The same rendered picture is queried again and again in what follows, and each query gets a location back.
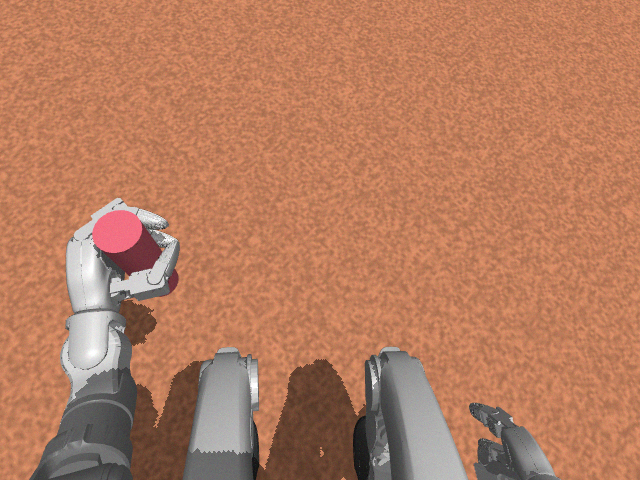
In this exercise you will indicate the right robot foot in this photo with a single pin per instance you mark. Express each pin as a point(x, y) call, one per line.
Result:
point(360, 450)

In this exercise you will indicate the can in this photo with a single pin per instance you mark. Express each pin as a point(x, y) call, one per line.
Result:
point(125, 240)

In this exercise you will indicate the left robot hand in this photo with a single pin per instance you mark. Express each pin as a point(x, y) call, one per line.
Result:
point(94, 281)

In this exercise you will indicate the right robot hand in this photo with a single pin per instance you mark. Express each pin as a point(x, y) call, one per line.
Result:
point(518, 458)

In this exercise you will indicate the left robot arm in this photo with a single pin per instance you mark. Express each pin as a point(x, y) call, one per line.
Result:
point(93, 440)

